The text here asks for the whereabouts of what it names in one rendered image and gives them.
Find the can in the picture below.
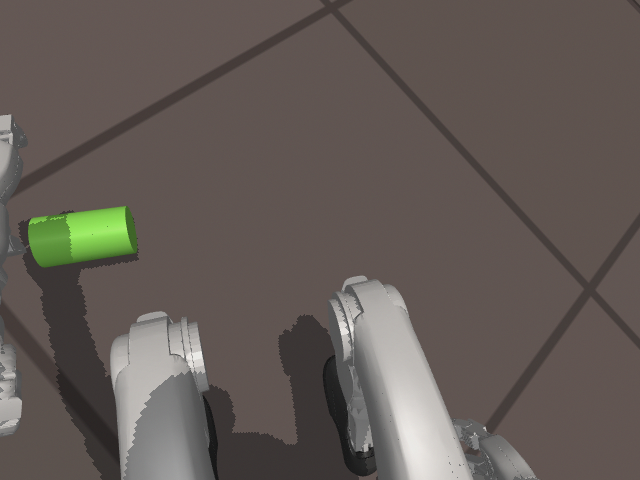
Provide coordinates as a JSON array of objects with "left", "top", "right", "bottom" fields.
[{"left": 28, "top": 206, "right": 137, "bottom": 268}]

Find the right robot foot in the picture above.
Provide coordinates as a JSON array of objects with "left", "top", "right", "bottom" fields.
[{"left": 323, "top": 355, "right": 377, "bottom": 476}]

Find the left robot foot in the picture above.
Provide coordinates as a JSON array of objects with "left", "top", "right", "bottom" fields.
[{"left": 203, "top": 396, "right": 219, "bottom": 480}]

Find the right robot hand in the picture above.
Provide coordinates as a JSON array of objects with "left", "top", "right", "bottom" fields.
[{"left": 451, "top": 418, "right": 537, "bottom": 480}]

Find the left robot hand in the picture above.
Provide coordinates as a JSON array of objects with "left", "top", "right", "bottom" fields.
[{"left": 0, "top": 114, "right": 28, "bottom": 257}]

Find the left robot arm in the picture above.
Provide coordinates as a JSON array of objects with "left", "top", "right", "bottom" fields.
[{"left": 0, "top": 202, "right": 22, "bottom": 437}]

